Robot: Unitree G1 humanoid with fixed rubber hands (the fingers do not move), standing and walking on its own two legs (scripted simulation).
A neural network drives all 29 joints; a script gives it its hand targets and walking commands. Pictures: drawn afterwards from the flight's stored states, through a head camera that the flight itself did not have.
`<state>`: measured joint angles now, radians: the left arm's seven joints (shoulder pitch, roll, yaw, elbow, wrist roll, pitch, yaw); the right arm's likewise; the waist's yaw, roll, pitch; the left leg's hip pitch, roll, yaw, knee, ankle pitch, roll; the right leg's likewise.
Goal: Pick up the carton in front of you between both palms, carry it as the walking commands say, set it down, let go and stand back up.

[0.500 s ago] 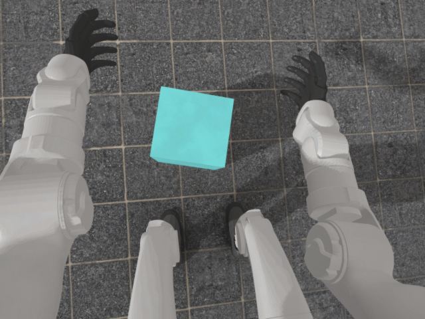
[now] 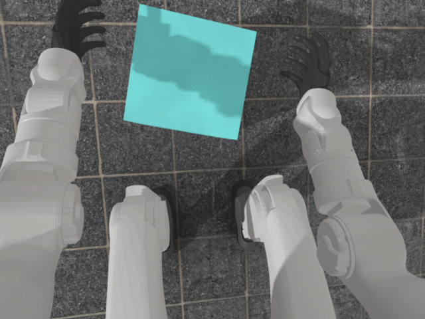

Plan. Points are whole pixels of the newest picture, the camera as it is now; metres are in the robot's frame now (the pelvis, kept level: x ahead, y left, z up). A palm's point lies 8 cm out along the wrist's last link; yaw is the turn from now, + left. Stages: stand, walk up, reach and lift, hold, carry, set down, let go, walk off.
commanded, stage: reach and lift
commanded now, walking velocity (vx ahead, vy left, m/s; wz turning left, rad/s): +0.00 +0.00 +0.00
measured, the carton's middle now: (188, 87) +0.50 +0.04 -0.34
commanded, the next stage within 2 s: none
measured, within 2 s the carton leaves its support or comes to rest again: leaves its support in 1.16 s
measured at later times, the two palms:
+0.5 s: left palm (109, 64) +0.53 +0.20 -0.29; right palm (289, 82) +0.50 -0.17 -0.26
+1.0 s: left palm (115, 59) +0.53 +0.18 -0.26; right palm (269, 78) +0.50 -0.12 -0.25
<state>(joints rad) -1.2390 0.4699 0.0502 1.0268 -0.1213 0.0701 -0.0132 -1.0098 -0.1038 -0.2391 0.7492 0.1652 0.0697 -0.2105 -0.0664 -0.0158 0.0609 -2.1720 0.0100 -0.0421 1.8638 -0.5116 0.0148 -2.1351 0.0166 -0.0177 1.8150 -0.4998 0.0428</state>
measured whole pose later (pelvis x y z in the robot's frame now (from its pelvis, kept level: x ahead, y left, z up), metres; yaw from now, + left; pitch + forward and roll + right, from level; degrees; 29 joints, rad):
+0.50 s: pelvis -0.02 +0.00 -0.10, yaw -1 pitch +36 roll -4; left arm -1.49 0.52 -0.11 1.21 -0.22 0.02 0.02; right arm -1.38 -0.23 -0.12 1.13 0.36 0.01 -0.20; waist -0.06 -0.10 0.36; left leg -2.30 0.04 -0.04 2.21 -0.55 0.03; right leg -2.27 0.06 -0.01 2.15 -0.51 0.07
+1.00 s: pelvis -0.02 +0.00 -0.09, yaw -1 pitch +38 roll -5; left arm -1.58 0.43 -0.14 1.36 -0.18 0.04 0.02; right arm -1.41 -0.11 -0.30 1.16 0.17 0.00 -0.22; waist -0.05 -0.08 0.29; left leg -2.31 0.02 -0.05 2.17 -0.53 0.02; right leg -2.27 0.04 -0.02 2.11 -0.51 0.06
